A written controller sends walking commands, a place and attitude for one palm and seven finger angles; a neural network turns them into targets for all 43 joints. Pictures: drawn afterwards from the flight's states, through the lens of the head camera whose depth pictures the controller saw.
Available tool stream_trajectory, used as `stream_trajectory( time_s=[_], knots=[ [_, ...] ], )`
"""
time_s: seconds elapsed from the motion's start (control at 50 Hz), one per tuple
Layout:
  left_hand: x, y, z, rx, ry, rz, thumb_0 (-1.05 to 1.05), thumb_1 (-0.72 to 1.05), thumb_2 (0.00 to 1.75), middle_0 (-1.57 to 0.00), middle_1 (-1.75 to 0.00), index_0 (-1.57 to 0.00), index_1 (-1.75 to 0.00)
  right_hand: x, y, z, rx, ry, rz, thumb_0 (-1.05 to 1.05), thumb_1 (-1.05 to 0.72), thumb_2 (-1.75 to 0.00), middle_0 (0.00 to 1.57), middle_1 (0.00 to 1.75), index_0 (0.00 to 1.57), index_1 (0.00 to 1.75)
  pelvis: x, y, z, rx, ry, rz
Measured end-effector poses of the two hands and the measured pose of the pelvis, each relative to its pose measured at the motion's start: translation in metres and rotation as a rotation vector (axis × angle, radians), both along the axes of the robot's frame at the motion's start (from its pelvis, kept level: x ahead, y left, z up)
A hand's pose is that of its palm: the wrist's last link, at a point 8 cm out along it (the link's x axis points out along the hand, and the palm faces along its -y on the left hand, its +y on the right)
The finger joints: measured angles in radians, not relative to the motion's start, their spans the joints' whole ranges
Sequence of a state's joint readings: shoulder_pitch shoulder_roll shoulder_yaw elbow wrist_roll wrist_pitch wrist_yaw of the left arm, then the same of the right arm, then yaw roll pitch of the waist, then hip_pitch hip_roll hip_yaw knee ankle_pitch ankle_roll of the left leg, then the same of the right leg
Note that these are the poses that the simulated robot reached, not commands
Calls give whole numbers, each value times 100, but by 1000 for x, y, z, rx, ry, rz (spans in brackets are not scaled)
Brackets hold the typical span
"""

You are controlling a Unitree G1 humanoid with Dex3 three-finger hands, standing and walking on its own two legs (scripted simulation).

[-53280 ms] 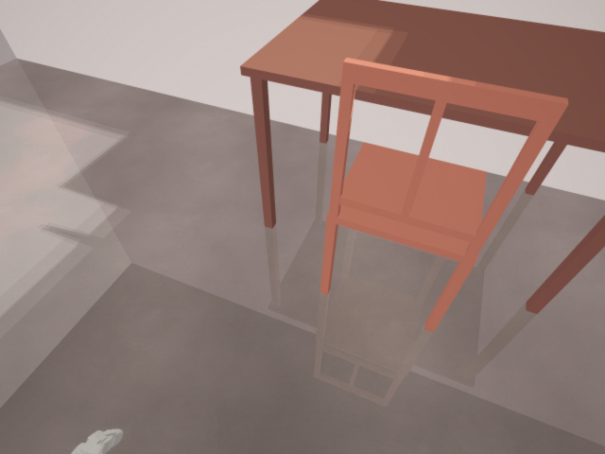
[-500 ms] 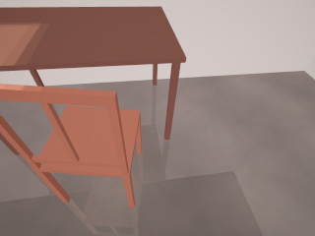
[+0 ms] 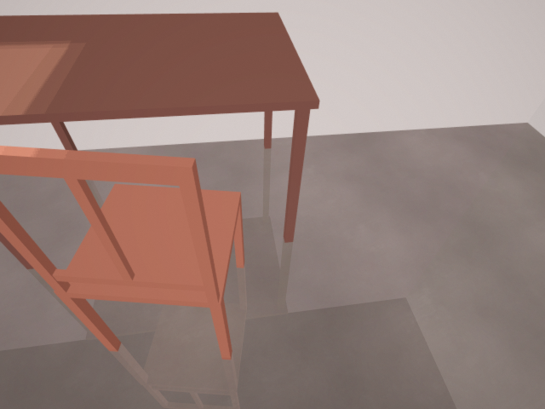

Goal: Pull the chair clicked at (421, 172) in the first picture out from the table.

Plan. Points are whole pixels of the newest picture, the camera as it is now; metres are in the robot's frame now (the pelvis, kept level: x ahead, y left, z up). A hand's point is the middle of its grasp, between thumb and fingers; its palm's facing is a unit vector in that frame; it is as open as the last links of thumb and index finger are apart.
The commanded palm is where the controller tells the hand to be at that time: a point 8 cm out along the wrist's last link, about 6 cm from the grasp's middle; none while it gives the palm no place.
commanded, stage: look again from close up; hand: left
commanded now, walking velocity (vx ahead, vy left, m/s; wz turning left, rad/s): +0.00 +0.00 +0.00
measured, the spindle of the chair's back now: (105, 235) +0.45 +0.37 -0.08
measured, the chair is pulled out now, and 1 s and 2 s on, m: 0.21 0.21 0.21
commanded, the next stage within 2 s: raise the hand toward the chair's back in 0.24 s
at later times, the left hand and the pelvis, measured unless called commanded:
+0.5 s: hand out of the picture +0.06 +0.18 -0.11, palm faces +0.21 -0.94 -0.28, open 7.5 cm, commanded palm +0.10 +0.19 -0.07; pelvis -0.01 -0.01 -0.01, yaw +2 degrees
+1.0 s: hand out of the picture +0.13 +0.16 -0.05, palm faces +0.11 -0.99 -0.06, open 11.4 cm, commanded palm +0.12 +0.21 -0.06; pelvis -0.05 -0.03 -0.11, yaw +3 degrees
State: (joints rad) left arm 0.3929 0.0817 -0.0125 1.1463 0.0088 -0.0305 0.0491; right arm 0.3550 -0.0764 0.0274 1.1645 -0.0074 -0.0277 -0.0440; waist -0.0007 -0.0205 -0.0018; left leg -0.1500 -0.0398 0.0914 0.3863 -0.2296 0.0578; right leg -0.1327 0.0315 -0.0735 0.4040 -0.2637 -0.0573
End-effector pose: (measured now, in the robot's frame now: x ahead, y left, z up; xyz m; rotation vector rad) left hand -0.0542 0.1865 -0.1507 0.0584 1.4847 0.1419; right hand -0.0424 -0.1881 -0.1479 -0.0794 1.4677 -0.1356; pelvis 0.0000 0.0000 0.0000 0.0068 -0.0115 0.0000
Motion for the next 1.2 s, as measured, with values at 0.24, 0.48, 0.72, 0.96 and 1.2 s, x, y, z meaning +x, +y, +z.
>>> stream_trajectory(
  time_s=[0.24,0.48,0.72,0.96,1.2],
  knots=[
    [-3,-7,1,6,2,4,0,91,90,-20,-30,-19,-30,-2,-7,-1,7,7,0,0,-91,-89,20,30,20,30,-1,-8,0,3,1,2],
    [69,38,56,212,-417,53,11,98,88,-20,-30,-20,-30,40,-54,2,-82,-315,4,3,-94,-89,21,30,20,30,-10,-11,-9,2,12,25],
    [236,-37,121,-175,-1491,-97,3,68,79,-17,-26,-17,-26,194,-105,56,-243,-905,181,1,-92,-89,20,30,20,30,-34,-24,-58,19,192,10],
    [144,23,93,101,-1432,-55,1,38,67,-15,-22,-14,-22,243,-42,8,-66,-952,300,1,-91,-89,20,30,20,30,-48,-29,-102,-31,262,47],
    [208,9,81,-152,-1308,-202,0,10,55,-12,-18,-12,-18,144,-33,-43,-38,-663,127,1,-91,-89,21,30,20,30,-59,-18,-101,-39,277,25]
  ],
)
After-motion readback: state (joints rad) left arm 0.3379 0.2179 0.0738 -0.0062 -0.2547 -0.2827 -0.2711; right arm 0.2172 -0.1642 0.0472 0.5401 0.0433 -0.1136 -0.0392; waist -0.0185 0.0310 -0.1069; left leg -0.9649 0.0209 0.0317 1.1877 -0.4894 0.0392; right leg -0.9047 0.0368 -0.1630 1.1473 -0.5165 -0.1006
